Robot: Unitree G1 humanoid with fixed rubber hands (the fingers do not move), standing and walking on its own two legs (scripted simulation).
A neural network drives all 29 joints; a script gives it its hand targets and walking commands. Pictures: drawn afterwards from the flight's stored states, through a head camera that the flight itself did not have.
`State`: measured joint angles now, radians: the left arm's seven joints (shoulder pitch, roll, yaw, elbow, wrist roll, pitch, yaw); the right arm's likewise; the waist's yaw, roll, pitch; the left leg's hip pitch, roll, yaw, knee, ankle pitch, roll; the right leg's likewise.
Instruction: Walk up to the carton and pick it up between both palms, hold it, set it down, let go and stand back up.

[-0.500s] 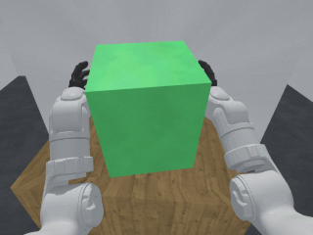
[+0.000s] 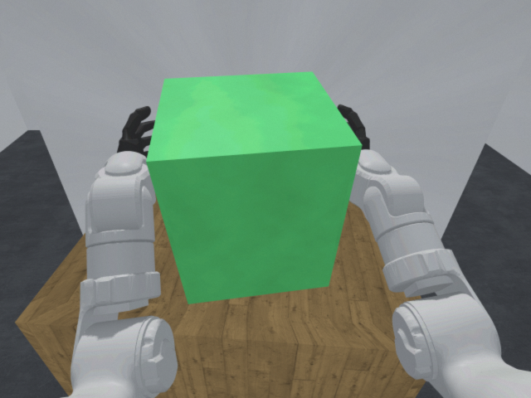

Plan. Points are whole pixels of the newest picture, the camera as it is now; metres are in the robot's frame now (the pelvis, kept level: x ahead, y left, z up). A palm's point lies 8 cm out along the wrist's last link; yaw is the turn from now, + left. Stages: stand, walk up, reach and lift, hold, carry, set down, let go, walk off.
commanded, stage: hold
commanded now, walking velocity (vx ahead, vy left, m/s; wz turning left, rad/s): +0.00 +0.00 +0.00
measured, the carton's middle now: (250, 187) +0.37 +0.00 +0.22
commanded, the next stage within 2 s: none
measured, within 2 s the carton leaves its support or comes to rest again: neither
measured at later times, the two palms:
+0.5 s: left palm (126, 158) +0.36 +0.16 +0.27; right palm (350, 153) +0.37 -0.14 +0.26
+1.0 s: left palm (134, 158) +0.37 +0.15 +0.27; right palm (354, 159) +0.37 -0.15 +0.25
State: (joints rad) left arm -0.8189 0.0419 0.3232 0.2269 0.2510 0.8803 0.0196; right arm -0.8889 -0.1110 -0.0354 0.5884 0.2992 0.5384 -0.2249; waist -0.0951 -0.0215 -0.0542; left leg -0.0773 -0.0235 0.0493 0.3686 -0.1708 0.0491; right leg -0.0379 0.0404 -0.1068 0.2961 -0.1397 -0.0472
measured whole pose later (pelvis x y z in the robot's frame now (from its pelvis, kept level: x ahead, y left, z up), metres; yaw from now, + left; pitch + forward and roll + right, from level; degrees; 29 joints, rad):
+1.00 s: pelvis +0.00 +0.00 +0.00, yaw +0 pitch -6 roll -1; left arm -0.84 0.04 0.32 0.24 0.25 0.87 0.04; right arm -0.90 -0.12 -0.03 0.61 0.30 0.52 -0.21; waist -0.09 -0.01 -0.06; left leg -0.09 -0.02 0.05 0.37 -0.17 0.05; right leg -0.05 0.04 -0.10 0.29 -0.13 -0.05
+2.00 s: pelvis +0.00 +0.00 +0.00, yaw +0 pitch -6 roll -1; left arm -0.86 0.05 0.33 0.28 0.25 0.87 0.03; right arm -0.91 -0.11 -0.06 0.64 0.28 0.53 -0.22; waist -0.08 -0.03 -0.07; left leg -0.10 -0.02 0.05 0.37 -0.16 0.05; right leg -0.06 0.04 -0.11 0.30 -0.13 -0.05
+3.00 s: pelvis +0.01 -0.01 +0.00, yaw +2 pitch -9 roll -1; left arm -0.77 0.02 0.28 0.31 0.29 0.57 -0.01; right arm -0.70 0.02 -0.17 0.65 0.07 0.12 -0.16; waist -0.05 -0.09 0.10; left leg -0.03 -0.03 0.01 0.36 -0.17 0.04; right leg 0.03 0.04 -0.14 0.26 -0.14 -0.05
